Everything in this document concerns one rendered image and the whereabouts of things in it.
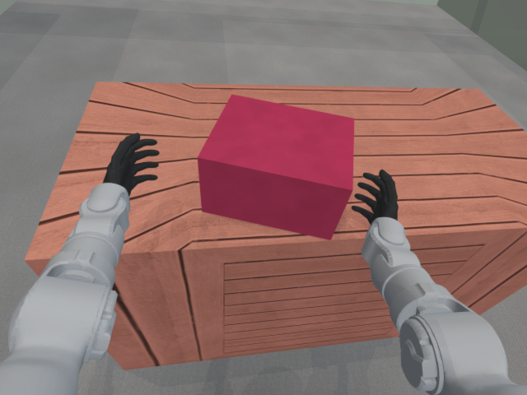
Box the pedestal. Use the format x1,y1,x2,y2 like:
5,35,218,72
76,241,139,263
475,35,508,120
24,81,527,370

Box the robot right hand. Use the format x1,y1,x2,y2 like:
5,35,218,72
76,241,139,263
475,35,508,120
352,170,399,225

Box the left robot upper arm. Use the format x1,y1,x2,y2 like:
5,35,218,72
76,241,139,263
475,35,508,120
0,276,118,395

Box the robot left forearm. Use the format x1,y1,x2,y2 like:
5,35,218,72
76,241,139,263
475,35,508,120
8,183,130,354

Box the carton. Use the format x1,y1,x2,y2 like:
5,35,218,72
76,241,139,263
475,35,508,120
198,95,354,240

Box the robot right forearm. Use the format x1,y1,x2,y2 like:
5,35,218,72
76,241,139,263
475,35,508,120
361,217,508,375

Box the right robot upper arm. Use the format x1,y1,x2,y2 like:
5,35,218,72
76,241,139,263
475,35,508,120
399,311,527,395

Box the robot left hand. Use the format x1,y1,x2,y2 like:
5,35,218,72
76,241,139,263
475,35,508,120
103,132,160,196

